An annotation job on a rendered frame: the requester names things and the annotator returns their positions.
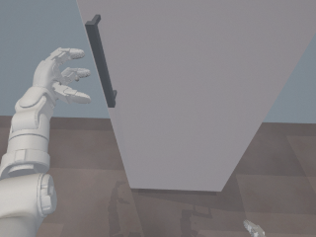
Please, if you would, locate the left robot upper arm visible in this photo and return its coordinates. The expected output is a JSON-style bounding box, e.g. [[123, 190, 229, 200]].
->
[[0, 173, 57, 237]]

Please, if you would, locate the left robot forearm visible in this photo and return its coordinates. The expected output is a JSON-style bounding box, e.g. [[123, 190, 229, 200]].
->
[[0, 86, 56, 180]]

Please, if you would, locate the robot left hand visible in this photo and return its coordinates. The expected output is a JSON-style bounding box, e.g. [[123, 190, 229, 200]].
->
[[33, 47, 92, 105]]

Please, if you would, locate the handle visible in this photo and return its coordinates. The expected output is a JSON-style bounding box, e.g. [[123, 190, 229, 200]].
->
[[85, 14, 118, 108]]

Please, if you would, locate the fridge door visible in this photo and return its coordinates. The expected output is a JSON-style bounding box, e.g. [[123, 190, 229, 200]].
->
[[77, 0, 316, 192]]

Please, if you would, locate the robot right hand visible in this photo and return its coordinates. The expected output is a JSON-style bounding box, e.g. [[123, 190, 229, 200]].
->
[[243, 219, 266, 237]]

